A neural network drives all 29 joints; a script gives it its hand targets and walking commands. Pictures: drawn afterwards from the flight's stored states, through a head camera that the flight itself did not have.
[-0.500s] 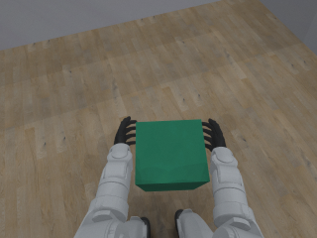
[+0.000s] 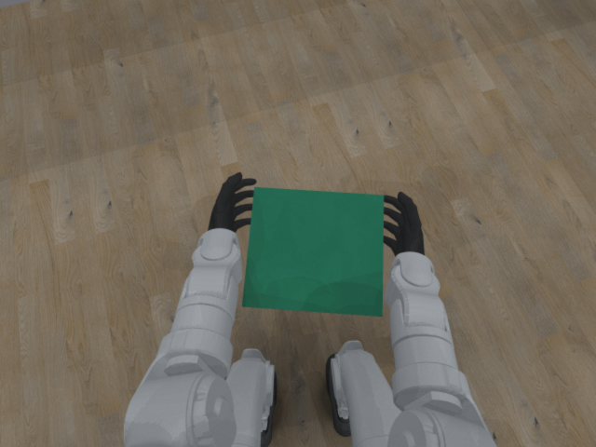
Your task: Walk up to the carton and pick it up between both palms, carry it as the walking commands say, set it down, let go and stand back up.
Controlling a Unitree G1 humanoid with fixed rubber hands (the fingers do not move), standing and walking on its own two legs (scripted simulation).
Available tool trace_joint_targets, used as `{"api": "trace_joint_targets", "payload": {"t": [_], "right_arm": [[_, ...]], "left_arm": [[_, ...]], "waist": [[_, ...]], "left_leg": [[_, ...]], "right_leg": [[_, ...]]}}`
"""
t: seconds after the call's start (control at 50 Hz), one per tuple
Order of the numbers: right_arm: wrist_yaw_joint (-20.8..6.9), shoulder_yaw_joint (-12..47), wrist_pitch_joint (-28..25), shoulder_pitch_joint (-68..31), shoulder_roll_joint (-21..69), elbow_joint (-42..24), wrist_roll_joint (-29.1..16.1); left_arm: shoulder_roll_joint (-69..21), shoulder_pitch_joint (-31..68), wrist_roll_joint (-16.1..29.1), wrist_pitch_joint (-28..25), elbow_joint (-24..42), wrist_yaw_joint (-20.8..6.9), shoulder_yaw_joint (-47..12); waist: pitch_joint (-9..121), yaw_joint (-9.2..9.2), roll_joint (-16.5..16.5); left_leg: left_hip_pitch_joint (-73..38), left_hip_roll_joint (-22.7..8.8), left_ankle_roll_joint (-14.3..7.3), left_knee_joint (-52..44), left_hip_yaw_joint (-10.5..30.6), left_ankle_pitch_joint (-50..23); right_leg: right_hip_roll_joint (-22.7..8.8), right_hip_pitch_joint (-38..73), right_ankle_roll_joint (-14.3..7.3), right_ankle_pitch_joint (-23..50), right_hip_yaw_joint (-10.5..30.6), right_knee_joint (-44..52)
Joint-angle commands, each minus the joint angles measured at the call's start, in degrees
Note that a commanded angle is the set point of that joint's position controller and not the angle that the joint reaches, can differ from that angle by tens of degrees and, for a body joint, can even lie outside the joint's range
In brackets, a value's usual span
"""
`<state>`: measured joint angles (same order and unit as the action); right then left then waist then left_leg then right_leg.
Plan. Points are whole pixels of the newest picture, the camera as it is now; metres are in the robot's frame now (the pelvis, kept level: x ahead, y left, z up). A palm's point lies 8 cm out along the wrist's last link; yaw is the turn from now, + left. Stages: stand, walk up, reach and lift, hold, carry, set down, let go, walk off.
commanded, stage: set down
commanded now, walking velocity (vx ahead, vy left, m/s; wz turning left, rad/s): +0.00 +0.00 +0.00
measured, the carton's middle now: (312, 262) +0.36 -0.02 -0.14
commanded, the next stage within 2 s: none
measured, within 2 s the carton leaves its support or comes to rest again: neither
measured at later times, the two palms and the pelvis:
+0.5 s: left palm (235, 230) +0.42 +0.10 -0.15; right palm (389, 248) +0.38 -0.15 -0.15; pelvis -0.01 +0.01 -0.08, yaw +0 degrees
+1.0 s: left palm (242, 231) +0.45 +0.10 -0.23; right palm (376, 245) +0.41 -0.15 -0.24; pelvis -0.03 +0.01 -0.15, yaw +1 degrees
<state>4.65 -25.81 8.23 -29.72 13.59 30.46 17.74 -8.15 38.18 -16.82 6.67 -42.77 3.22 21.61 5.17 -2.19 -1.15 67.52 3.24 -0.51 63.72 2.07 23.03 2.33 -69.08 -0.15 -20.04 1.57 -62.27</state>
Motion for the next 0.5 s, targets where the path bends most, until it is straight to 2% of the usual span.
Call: {"api": "trace_joint_targets", "payload": {"t": [0.0,0.2,0.48], "right_arm": [[-7.6,31.4,-0.8,-30.7,47.8,4.1,-3.8],[-7.6,32.9,0.0,-35.1,46.4,3.8,-6.4],[-7.9,30.0,0.9,-42.1,43.2,5.6,-7.8]], "left_arm": [[-53.6,23.4,3.3,-0.8,-5.0,-9.9,-26.4],[-55.3,26.4,5.2,0.5,-4.7,-8.1,-27.9],[-54.3,32.3,5.9,1.5,-6.4,-6.0,-26.6]], "waist": [[38.1,-0.53,0.7],[43.5,-0.9,0.2],[46.3,-1.94,-1.1]], "left_leg": [[-10.8,6.1,0.0,-3.9,2.9,-7.1],[-6.8,7.1,0.7,3.6,2.8,-8.5],[0.1,8.1,0.9,11.2,2.6,-6.8]], "right_leg": [[5.6,22.8,1.3,9.7,3.7,2.6],[6.8,13.9,1.7,9.4,2.1,-5.3],[7.2,3.0,2.0,6.9,0.5,-13.7]]}}
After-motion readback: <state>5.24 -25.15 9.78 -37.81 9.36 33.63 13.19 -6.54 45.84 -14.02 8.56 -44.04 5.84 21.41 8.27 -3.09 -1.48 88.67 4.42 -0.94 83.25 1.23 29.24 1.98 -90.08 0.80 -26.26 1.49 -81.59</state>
